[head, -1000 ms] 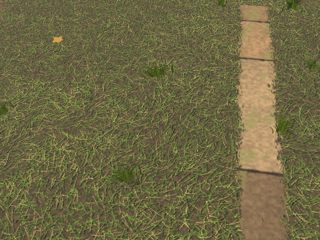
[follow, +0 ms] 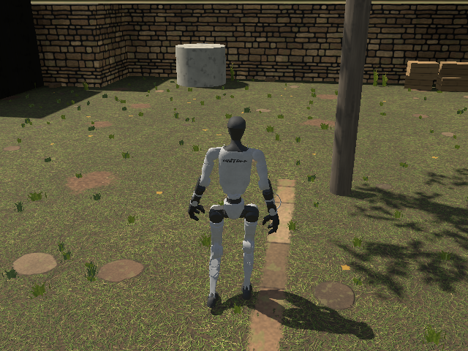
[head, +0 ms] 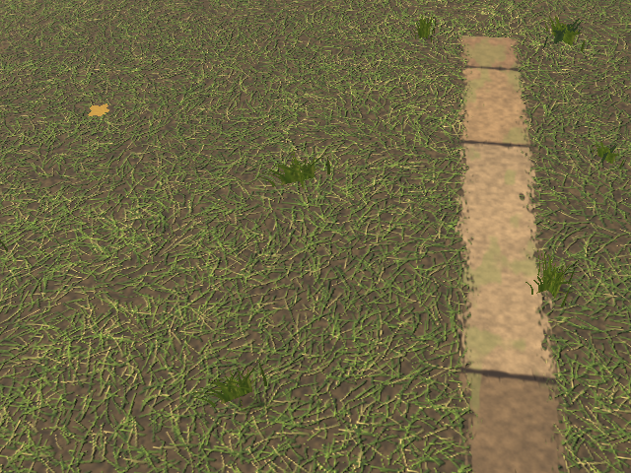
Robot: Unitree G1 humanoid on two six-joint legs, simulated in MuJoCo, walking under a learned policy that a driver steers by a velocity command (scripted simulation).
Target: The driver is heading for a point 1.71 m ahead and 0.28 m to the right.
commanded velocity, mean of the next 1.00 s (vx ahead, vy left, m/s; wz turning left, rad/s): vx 0.46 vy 0.00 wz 0.00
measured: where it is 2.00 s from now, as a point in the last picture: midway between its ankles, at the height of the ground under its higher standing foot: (339, 247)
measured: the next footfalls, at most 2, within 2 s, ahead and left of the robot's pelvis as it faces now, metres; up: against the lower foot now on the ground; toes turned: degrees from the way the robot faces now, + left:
left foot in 0.46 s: +0.41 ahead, +0.13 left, +0.00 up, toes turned +1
right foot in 1.00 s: +0.71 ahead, -0.11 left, +0.00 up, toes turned -3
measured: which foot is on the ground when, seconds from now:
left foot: up 0.00-0.44, down 0.46-1.00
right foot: down 0.00-0.46, up 0.48-0.98, down 1.00-1.00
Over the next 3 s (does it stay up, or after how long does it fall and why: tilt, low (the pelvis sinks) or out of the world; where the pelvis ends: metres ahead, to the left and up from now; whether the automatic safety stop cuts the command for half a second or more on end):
stays up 1.62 -0.14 0.01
